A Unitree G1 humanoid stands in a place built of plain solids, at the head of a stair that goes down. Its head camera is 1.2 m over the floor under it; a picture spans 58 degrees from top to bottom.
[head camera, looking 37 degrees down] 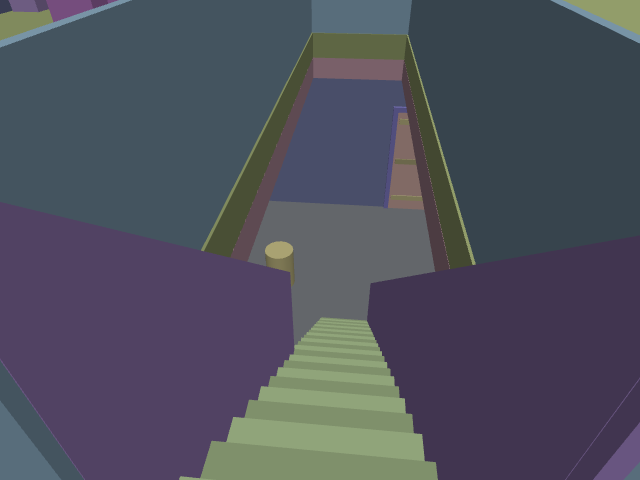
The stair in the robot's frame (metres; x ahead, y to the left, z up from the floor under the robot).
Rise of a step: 0.21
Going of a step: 0.23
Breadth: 0.93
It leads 6 degrees to the right of straight ahead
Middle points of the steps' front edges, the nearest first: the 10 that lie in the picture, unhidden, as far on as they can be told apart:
0.83 -0.01 -0.42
1.05 -0.03 -0.63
1.28 -0.05 -0.84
1.50 -0.07 -1.05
1.73 -0.09 -1.26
1.95 -0.11 -1.48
2.18 -0.14 -1.69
2.40 -0.16 -1.90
2.63 -0.18 -2.11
2.85 -0.20 -2.32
